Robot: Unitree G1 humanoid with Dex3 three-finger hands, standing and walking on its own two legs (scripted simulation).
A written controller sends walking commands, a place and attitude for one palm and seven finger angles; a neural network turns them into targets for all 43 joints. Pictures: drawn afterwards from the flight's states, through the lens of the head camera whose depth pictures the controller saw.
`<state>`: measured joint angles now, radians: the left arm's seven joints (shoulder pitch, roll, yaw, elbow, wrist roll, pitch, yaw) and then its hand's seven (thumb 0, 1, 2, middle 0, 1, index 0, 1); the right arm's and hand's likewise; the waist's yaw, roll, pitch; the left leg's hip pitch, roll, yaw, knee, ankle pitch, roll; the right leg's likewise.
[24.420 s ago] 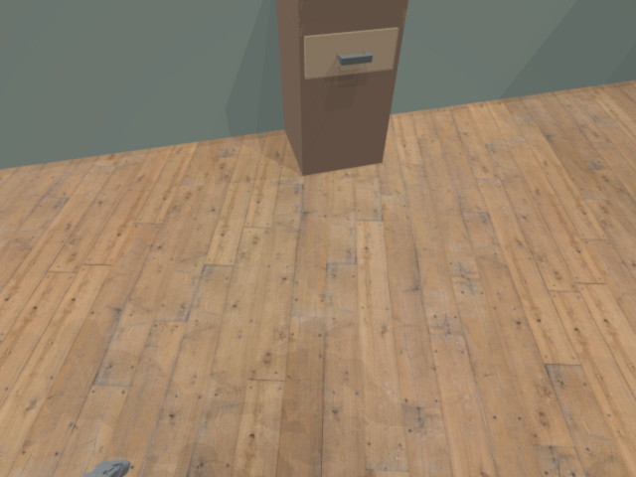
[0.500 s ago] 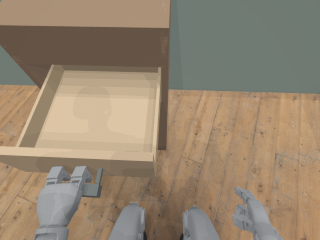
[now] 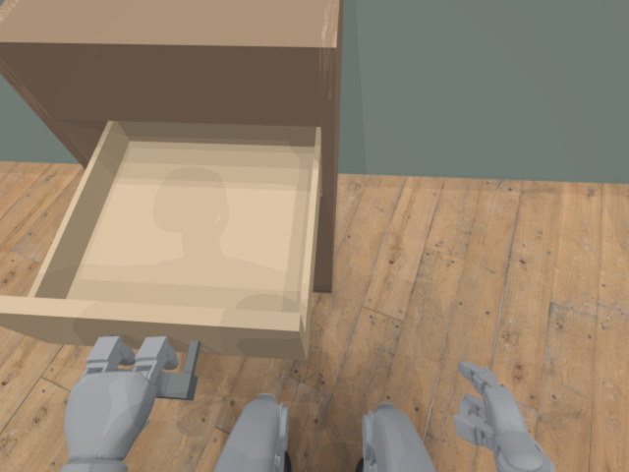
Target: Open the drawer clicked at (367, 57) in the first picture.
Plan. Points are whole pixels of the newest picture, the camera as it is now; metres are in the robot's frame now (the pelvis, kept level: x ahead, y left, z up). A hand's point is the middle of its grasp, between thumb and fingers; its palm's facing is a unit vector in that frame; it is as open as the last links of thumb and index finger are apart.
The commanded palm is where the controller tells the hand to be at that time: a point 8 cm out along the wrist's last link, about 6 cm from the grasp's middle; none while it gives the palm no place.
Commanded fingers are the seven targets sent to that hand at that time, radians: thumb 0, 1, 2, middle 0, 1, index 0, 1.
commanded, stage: pull the drawer open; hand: left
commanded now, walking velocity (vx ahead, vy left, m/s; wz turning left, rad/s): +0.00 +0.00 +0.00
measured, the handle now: (145, 364) +0.24 +0.23 -0.04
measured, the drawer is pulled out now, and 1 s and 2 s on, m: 0.29 0.30 0.30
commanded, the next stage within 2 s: open the thumb to release the handle in 0.40 s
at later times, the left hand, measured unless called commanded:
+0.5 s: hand (135, 417) +0.19 +0.24 -0.05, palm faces -0.13 -0.08 -0.99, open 6.1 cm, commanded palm +0.18 +0.24 +0.00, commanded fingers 0.00 0.83 0.87 -0.40 -1.34 -0.40 -1.34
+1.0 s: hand (134, 416) +0.19 +0.24 -0.05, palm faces -0.07 -0.07 -1.00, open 12.2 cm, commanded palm +0.17 +0.24 +0.00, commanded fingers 0.00 -0.50 0.30 -0.30 -1.20 -0.30 -1.20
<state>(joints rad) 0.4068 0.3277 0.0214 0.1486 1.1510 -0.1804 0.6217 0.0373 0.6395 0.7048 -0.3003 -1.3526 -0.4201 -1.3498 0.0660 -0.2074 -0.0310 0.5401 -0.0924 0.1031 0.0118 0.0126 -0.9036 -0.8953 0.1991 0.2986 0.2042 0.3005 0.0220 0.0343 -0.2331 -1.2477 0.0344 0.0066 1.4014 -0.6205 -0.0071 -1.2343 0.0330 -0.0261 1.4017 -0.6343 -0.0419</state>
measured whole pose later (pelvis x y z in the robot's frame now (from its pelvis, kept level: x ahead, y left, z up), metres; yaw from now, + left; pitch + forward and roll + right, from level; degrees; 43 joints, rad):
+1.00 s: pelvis -0.02 +0.00 +0.00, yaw +1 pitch +25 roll -1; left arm 0.34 0.34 0.00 0.21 1.14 -0.18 0.64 0.00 -0.23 0.41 -0.36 -1.25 -0.34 -1.23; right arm 0.08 -0.22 -0.03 0.57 -0.08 0.09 -0.02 0.01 -0.90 -0.90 0.20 0.30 0.20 0.30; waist 0.04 0.04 -0.23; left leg -1.27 0.03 -0.02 1.41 -0.59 -0.02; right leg -1.24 0.03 -0.05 1.41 -0.61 -0.05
